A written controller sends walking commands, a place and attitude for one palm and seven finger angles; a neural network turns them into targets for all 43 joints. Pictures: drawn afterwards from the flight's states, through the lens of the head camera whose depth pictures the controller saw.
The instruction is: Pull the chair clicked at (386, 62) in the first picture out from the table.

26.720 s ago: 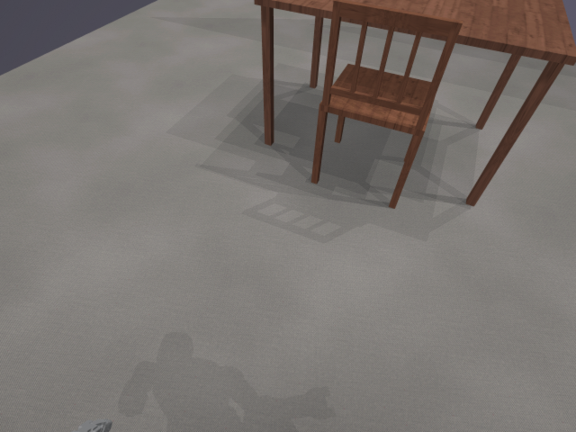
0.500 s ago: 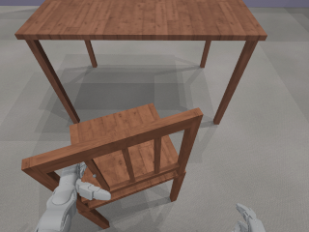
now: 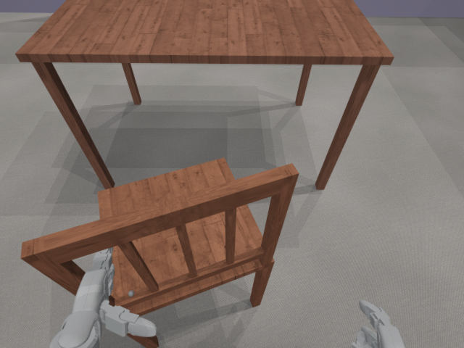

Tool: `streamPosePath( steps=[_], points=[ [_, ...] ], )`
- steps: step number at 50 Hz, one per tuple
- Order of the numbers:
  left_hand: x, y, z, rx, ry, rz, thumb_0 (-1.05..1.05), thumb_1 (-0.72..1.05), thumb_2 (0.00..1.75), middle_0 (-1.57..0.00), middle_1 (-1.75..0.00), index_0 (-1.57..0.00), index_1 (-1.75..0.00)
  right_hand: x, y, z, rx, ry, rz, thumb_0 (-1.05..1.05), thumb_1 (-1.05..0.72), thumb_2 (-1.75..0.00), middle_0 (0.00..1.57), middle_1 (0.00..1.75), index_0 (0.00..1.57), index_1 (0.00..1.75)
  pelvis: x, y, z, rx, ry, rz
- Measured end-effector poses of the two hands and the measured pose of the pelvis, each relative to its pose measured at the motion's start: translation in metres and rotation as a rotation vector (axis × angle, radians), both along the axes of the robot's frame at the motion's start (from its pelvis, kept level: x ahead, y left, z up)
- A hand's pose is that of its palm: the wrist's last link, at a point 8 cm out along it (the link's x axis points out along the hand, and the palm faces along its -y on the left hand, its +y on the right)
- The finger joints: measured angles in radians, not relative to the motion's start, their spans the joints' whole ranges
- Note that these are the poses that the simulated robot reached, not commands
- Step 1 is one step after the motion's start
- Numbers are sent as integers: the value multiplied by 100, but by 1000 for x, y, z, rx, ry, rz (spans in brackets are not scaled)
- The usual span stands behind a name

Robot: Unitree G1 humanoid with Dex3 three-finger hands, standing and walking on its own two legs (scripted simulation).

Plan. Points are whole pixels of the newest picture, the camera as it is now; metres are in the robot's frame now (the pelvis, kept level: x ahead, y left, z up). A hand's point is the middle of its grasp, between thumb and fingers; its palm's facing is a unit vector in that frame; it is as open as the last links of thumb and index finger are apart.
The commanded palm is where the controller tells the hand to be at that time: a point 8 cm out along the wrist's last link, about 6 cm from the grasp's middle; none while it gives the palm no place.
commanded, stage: draw the fingers out of the gap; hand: left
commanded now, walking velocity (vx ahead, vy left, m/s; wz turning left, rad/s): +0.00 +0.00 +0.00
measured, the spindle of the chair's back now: (187, 252) +0.32 +0.09 -0.07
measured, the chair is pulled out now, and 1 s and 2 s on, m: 0.47 0.47 0.47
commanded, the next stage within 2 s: draw the hand back to the body in 0.40 s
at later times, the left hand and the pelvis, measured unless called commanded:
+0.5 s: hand out of the picture +0.14 +0.18 -0.03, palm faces +0.11 -0.98 -0.17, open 17.5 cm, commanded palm +0.11 +0.23 -0.01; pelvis -0.01 +0.00 -0.01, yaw +2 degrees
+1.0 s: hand (96, 342) +0.15 +0.19 +0.04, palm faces +0.02 -1.00 -0.08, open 17.4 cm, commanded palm +0.11 +0.26 +0.08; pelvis -0.02 -0.01 -0.02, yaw +1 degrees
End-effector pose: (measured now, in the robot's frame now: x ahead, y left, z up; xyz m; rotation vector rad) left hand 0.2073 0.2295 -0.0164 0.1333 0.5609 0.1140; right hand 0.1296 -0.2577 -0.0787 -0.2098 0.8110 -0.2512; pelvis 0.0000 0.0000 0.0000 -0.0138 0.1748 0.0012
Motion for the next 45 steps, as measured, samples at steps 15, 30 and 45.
streamPosePath(
  steps=[15,30,45],
  points=[
    [-53,-5,4,7,18,19,-1,-54,20,-5,-1,0,0,25,13,1,27,-96,27,2,-90,-90,20,30,21,30,-2,-2,-6,-3,-2,18],
    [-94,-3,11,-37,-61,62,-1,-54,20,-1,0,-1,0,27,15,-4,11,-149,52,2,-90,-90,20,30,21,30,-13,-5,-17,-12,6,40],
    [-82,9,58,-54,-424,-103,-1,-55,20,-1,-1,-1,0,10,19,-25,78,-150,23,2,-90,-90,20,30,21,30,-28,-8,-29,-17,-10,29]
  ],
)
